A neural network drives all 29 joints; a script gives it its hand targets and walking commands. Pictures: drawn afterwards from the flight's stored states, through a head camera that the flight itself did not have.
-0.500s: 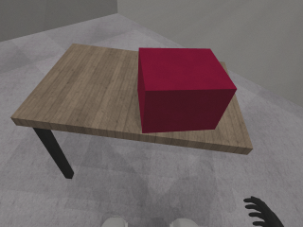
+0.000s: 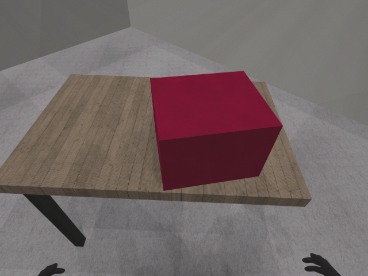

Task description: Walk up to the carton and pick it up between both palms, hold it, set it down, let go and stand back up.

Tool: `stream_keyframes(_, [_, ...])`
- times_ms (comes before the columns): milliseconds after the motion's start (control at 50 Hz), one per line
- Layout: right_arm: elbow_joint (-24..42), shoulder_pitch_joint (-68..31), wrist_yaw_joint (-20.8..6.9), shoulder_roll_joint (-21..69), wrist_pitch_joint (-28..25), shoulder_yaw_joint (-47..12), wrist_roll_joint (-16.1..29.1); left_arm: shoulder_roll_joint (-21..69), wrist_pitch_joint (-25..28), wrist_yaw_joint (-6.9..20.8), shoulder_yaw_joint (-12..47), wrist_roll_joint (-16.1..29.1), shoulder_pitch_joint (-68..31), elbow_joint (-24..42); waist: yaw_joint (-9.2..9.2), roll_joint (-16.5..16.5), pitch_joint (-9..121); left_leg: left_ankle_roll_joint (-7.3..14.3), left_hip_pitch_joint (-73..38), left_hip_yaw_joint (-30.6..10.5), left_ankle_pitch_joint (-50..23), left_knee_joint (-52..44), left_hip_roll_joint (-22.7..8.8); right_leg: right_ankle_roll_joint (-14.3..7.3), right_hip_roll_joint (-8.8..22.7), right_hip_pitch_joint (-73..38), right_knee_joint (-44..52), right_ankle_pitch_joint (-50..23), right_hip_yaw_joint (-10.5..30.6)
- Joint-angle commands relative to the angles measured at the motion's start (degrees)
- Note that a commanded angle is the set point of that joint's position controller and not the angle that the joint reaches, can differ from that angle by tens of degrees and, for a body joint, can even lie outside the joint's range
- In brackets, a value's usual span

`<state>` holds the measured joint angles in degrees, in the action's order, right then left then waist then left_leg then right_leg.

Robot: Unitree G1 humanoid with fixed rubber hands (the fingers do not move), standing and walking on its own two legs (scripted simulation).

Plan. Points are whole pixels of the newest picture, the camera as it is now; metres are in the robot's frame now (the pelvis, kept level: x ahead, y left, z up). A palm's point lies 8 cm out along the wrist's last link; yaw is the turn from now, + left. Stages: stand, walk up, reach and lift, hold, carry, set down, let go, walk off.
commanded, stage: walk up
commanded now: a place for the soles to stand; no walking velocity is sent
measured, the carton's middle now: (205, 128) +0.52 -0.06 +0.01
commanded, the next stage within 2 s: none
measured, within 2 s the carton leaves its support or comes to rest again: neither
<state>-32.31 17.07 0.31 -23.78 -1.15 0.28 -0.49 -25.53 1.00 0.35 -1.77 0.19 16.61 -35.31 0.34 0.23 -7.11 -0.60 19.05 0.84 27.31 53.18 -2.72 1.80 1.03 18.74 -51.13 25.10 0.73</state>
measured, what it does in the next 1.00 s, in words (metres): steps on the spot: right foot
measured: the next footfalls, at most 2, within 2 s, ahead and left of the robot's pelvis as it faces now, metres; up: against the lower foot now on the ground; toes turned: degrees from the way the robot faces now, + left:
right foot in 0.94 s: +0.13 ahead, -0.16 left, +0.00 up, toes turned +1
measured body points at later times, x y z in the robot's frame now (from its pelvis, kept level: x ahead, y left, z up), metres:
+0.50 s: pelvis +0.03 +0.00 +0.01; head +0.04 +0.01 +0.46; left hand +0.16 +0.30 -0.09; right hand +0.12 -0.32 -0.08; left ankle +0.02 +0.13 -0.69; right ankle +0.04 -0.13 -0.69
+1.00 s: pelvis +0.03 -0.02 +0.01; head +0.07 -0.02 +0.46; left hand +0.20 +0.28 -0.08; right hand +0.07 -0.36 -0.07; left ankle +0.04 +0.13 -0.69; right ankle +0.10 -0.16 -0.69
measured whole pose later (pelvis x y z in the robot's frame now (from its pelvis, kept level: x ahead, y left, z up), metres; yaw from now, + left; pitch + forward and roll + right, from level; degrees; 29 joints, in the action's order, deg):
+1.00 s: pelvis +0.03 -0.02 +0.01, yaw -5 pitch -7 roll -1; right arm -39.3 18.7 1.5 -24.1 -0.3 2.4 0.2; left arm -24.5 -1.5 1.9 -3.9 -1.6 9.8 -41.1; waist 2.0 1.1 -11.7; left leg -1.1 13.5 -1.4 28.5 47.6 -4.0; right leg 0.4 0.7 19.6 -43.2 14.9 -0.8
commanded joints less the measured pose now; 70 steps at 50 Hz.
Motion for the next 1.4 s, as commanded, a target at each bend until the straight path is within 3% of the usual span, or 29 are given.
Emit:
stream_keyframes(0, [4.04, -2.88, 0.6, -12.4, -0.8, 5.0, 1.06, -14.55, 1.68, -0.51, -4.23, -0.02, 1.93, 3.72, -0.9, 1.12, 6.81, 2.23, 1.25, -0.98, -13.13, -4.63, -0.44, -12.42, 11.98, -4.57, 17.93, -23.51, 18.44])
stream_keyframes(20, [4.06, -2.03, 0.69, -12.99, -1.13, 5.03, 1.47, -15.22, 1.48, -0.69, -4.29, 0.18, 0.98, 3.6, -1.21, 7.08, 7.8, 2.71, 0.95, -2.06, -12.2, -5.7, -0.1, -12.8, 11.57, -6.31, 16.39, -26.93, 16.75])
stream_keyframes(80, [0.79, -1.23, 0.78, -12.57, -1.6, 5.24, 0.8, -12.57, 0.37, -0.74, -3.11, 0.55, -4.0, 3.69, 0.67, 7.05, 5.76, 4.4, -6.77, -5.64, -16.95, -13.62, -2.81, -9.48, 8.72, 1.74, 12.66, -28.73, 11.98])
stream_keyframes(160, [-1.0, 0.93, 0.97, -15.85, -1.27, 6.15, -0.37, -8.38, -0.61, -0.94, -2.64, 0.59, -4.07, 2.89, 1.05, -5.36, 3.64, 15.31, -6.92, -20.99, -26.1, -25.66, -16.5, -3.95, -0.89, 6.93, 0.27, -0.85, 1.19])
stream_keyframes(220, [-0.03, -5.55, 0.11, -14.7, -0.57, 5.91, -0.34, -10.78, 0.93, -0.74, -3.13, -0.05, -1.97, 0.79, -2.34, -5.25, 2.79, 7.63, 1.0, -8.93, -19.69, -19.03, -8.83, -5.89, 2.51, -4.6, 12.87, -15.39, 5.35])
stream_keyframes(260, [0.12, -6.74, -0.17, -12.21, -0.41, 5.23, 0.39, -12.88, 1.81, -0.78, -3.97, 0.01, -0.27, -0.93, -2.94, 1.38, 6.4, 2.26, 3.72, -0.37, -15.56, -7.32, -0.35, -11.67, 9.7, -9.59, 18.4, -23.04, 19.68])
stream_keyframes(320, [-1.73, -4.73, 0.38, -9.85, -0.56, 4.92, 1.1, -12.79, 0.76, -1.51, -3.83, -0.35, -0.94, -1.42, -1.28, 7.02, 6.43, 3.05, 1.8, -2.74, -0.85, -8.21, 1.03, -17.13, 13.95, -8.11, 19.44, -34.2, 22.22])
stream_keyframes(360, [-4.89, -0.45, 0.72, -10.95, -1.07, 5.26, 0.23, -10.84, -0.01, -1.27, -2.82, -0.18, -7.02, -0.53, 0.98, 5.63, 5.0, 4.25, -7.7, -4.93, -12.63, -17.78, -2.07, -10.45, 9.15, 0.52, 14.82, -26.54, 11.99])
stream_keyframes(420, [-4.54, 0.98, 0.64, -14.91, -1.5, 6.51, -1.02, -7.76, -0.53, -1.22, -3.0, 0.24, -8.62, 0.54, 3.06, -7.15, 4.69, 15.98, -12.53, -22.23, -31.41, -27.23, -17.27, -3.73, -1.13, 8.85, -1.25, -0.75, 0.42])
stream_keyframes(460, [-4.23, -0.16, 0.78, -14.9, -1.22, 6.51, -1.42, -7.59, -0.14, -1.22, -3.24, -0.33, -8.16, 0.73, 1.64, -6.59, -0.03, 15.49, -11.58, -18.64, -37.69, -25.4, -16.36, -4.31, 0.6, 8.75, 6.75, 7.17, 2.44])
stream_keyframes(500, [-2.98, -6.06, 0.22, -13.41, -0.26, 6.29, -0.26, -8.59, 0.86, -1.03, -3.71, -1.06, -1.67, -2.56, -2.08, -6.72, 2.69, 9.22, -2.42, -9.68, -24.18, -20.84, -11.03, -6.02, 1.65, -3.92, 15.09, -12.46, 4.07])
stream_keyframes(540, [-2.64, -8.02, 0.08, -11.27, 0.49, 5.93, 0.48, -14.03, 1.54, -0.95, -5.24, -0.85, 1.2, -3.45, -3.4, 2.06, 6.31, 2.26, 5.03, 1.17, -9.57, -3.04, 1.3, -13.94, 12.76, -12.37, 22.16, -20.05, 24.15])
stream_keyframes(600, [-3.67, -7.2, 0.72, -10.07, 0.31, 5.88, 0.76, -15.26, 1.37, -1.64, -5.08, -1.01, 2.35, -4.02, -4.04, 9.03, 2.37, 2.73, 9.25, -5.89, 10.99, 0.85, 1.54, -20.85, 19.21, -12.69, 23.93, -37.7, 29.51])
stream_keyframes(660, [-7.7, 1.91, 1.13, -9.32, -1.17, 6.28, 0.31, -10.58, -0.26, -1.29, -3.27, -1.19, -8.63, -2.93, 3.06, 7.12, 3.86, 4.39, -11.0, -5.8, -6.85, -25.67, -1.58, -10.25, 11.92, 1.13, 15.9, -27.1, 12.56])
stream_keyframes(680, [-7.18, 2.32, 0.82, -14.86, -1.69, 7.58, -0.49, -7.76, -0.55, -0.51, -2.62, -0.46, -9.36, -1.21, 2.09, -4.19, 2.06, 6.87, -11.14, -22.84, -6.94, -31.97, -9.57, -4.04, 0.7, 9.18, 4.27, -12.23, 1.95])
stream_keyframes(700, [-7.28, 5.7, 1.28, -17.66, -2.32, 8.78, -0.88, -8.61, -1.61, -0.26, -3.78, -1.07, -10.3, -0.82, 3.85, -8.05, 0.65, 13.34, -14.28, -36.55, -17.52, -33.76, -19.35, -2.7, -1.43, 15.3, -3.57, 7.37, 0.87])
stream_keyframes(740, [-6.06, 9.41, 2.46, -17.66, -2.93, 8.47, -1.45, -8.44, -1.81, -0.38, -4.92, -1.77, -11.05, 0.59, 3.83, -2.17, -1.34, 16.68, -17.1, -33.45, -27.82, -31.83, -20.6, -2.47, 1.29, 19.86, -10.75, 8.58, 6.15])
stream_keyframes(780, [-4.53, 5.89, 3.02, -17.54, -2.55, 8.47, -1.56, -8.54, -1.95, 0.51, -5.68, -1.76, -9.86, 0.88, 3.37, -8.6, -0.06, 16.78, -19.84, -25.57, -33.8, -28.48, -18.98, -1.26, 3.53, 19.52, -7.02, 7.24, 6.11])
stream_keyframes(860, [-1.88, 3.17, 3.14, -15.08, -1.83, 7.41, -1.84, -7.54, -2.49, 1.63, -5.64, -2.3, -8.19, 0.74, 2.71, -9.86, 1.95, 13.6, -10.95, -16.63, -35.66, -27.08, -14.29, -0.34, 2.27, 7.34, 2.53, 2.23, 1.55])
stream_keyframes(920, [0.15, -4.41, 2.21, -13.88, -1.07, 5.91, -0.52, -8.26, -1.92, 1.28, -5.62, -1.52, -3.35, -0.83, -2.47, -9.89, 2.24, 7.27, 3.01, -9.17, -27.28, -20.93, -9.01, -2.76, 0.73, -12.22, 19.8, -14.56, 0.5])
stream_keyframes(940, [-0.3, -2.65, 1.07, -12.35, -0.73, 5.91, 1.0, -12.69, -1.24, 1.0, -6.2, -2.55, -2.36, -1.43, -2.97, -0.7, 4.77, 3.8, 8.71, -6.01, -13.71, -15.46, -4.45, -4.72, 3.8, -17.4, 24.94, -10.66, 8.97])
stream_keyframes(960, [-1.06, 0.3, 1.1, -11.96, -0.4, 5.91, 2.26, -16.97, -0.56, 0.77, -7.09, -1.71, -4.0, -0.88, -2.97, 6.76, 11.92, 1.1, 3.16, -1.21, -2.74, -3.24, 0.33, -10.83, 15.07, -15.26, 28.66, -6.2, 23.63])
stream_keyframes(1000, [-2.44, 1.49, 1.63, -13.38, 0.63, 6.29, 2.54, -14.21, -0.77, 0.27, -6.31, -0.93, -4.69, -1.53, -3.22, 8.71, 9.41, 2.21, 2.69, -5.9, 11.63, 2.41, 2.07, -18.41, 19.3, -9.37, 28.88, -4.98, 26.65])
stream_keyframes(1020, [-2.91, -0.26, 1.86, -13.84, 0.26, 6.03, 1.77, -12.7, -0.9, 0.06, -5.74, -0.99, -4.78, -1.24, -3.89, 6.34, 4.59, 2.36, 6.22, -6.9, 10.68, 2.43, 0.46, -17.88, 18.44, -9.73, 27.29, -15.14, 24.72])
stream_keyframes(1080, [-6.83, 7.72, 2.35, -12.69, -0.54, 6.09, 1.12, -11.54, -2.05, -0.26, -4.01, -0.75, -11.81, -1.2, 1.74, 9.17, 4.11, 3.37, -5.98, -4.46, 0.26, -12.86, -1.35, -12.34, 15.74, 2.35, 27.65, -5.08, 16.86])
stream_keyframes(1140, [-6.59, 1.8, 1.28, -16.77, -1.63, 7.02, -0.29, -9.66, -2.4, 1.18, -4.25, 0.13, -16.22, -1.1, 0.61, -4.25, -3.13, 7.9, 2.86, -29.2, 10.53, -35.11, -9.75, -2.56, 0.7, 2.84, 11.05, -1.6, 2.5])
stream_keyframes(1180, [-5.56, -6.06, 1.55, -16.08, -1.81, 6.44, -0.44, -9.36, -2.23, 1.63, -4.83, -0.18, -10.32, -4.53, -3.35, -6.23, 0.17, 8.27, 8.0, -21.14, 7.58, -30.77, -9.08, -3.4, 1.64, -9.64, 15.88, -2.93, 3.91])
stream_keyframes(1280, [-9.92, -0.69, 0.98, -12.52, -1.38, 5.56, 1.86, -10.51, 0.15, 1.52, -3.86, 0.3, -14.55, -7.53, 1.2, 0.37, 4.92, 1.52, -6.8, -5.94, -6.87, -19.41, 0.94, -9.92, 12.72, -3.03, 31.02, -7.08, 13.61])
stream_keyframes(1380, [-12.3, -3.18, 1.65, -14.0, -2.4, 5.26, 0.74, -9.01, -0.41, 1.87, -4.18, 0.28, -15.08, -9.92, -0.28, -1.52, 5.94, 4.28, -4.24, -15.09, -16.77, -29.22, -5.67, -3.97, 5.64, -9.41, 23.53, -16.59, 2.37])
